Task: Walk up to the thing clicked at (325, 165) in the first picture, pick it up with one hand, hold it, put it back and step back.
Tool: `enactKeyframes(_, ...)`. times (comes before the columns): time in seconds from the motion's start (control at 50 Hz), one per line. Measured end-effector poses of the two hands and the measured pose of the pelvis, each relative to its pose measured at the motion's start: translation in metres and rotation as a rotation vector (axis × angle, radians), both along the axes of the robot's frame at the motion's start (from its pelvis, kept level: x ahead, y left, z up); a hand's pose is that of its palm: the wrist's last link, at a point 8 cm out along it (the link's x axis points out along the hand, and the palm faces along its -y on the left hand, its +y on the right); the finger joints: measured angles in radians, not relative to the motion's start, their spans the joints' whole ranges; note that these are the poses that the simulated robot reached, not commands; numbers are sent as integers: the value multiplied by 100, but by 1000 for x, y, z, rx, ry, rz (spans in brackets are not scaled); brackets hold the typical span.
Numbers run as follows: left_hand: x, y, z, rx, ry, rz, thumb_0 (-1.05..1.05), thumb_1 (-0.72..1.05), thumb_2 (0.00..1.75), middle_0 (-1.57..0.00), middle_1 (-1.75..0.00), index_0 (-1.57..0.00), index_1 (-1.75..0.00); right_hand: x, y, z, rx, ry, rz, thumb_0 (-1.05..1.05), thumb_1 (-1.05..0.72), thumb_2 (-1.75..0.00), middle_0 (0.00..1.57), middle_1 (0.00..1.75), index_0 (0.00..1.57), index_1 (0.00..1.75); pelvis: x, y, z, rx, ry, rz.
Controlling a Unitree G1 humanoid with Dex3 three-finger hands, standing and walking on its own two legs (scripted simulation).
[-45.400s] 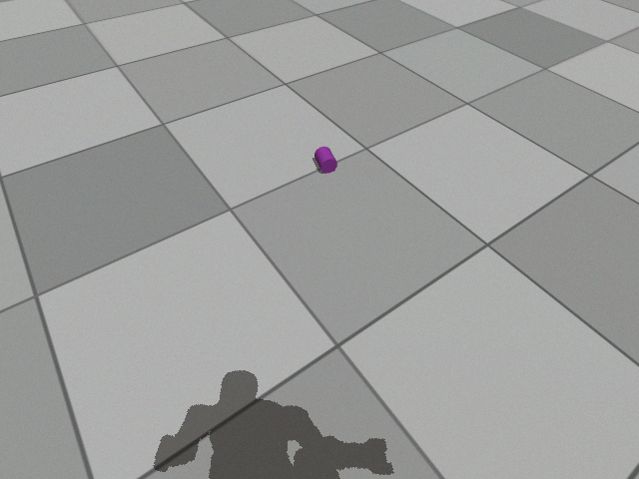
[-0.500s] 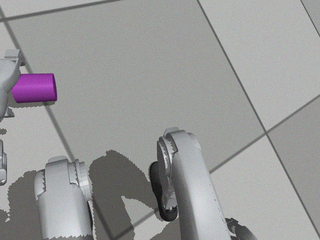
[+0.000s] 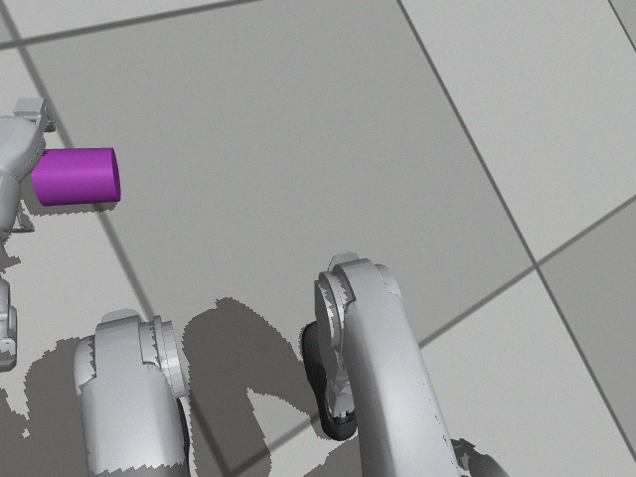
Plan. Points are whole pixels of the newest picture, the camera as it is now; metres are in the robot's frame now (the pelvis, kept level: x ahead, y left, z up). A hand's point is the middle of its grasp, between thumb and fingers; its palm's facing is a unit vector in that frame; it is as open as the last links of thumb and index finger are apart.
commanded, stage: rise first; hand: left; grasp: from above
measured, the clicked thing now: (79, 176) +0.54 +0.20 -0.29
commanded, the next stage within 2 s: approach in 0.70 s
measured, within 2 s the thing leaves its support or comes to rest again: neither
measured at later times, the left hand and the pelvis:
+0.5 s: hand (19, 176) +0.50 +0.24 -0.17, palm faces -0.46 -0.03 -0.89, open 13.8 cm; pelvis +0.00 +0.00 +0.00, yaw +0 degrees
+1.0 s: hand (24, 170) +0.50 +0.23 -0.16, palm faces -0.46 -0.03 -0.89, open 13.1 cm; pelvis +0.00 +0.00 +0.00, yaw +0 degrees
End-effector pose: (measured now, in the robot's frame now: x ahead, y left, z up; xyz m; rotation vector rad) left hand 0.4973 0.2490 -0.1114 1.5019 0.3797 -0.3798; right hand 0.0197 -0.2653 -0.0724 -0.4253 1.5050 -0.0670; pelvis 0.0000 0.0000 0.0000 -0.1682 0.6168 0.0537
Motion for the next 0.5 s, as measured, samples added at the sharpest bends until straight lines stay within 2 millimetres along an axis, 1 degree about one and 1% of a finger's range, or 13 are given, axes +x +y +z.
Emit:
enactKeyframes(0.26, -1, -3, 5, 2, -17, -10, 0, -47, 98, -10, -102, -11, -101, 2, -7, 1, -23, -17, 16, 0, -91, -90, 20, 30, 20, 30, -3, -3, -1, 7, -7, -1)
enactKeyframes(0.5, 5, -5, 1, 10, -12, 11, 0, -47, 99, -10, -102, -11, -101, -6, -3, 3, -20, -3, 4, 0, -91, -90, 20, 30, 20, 30, -2, -2, -1, 5, -2, -3)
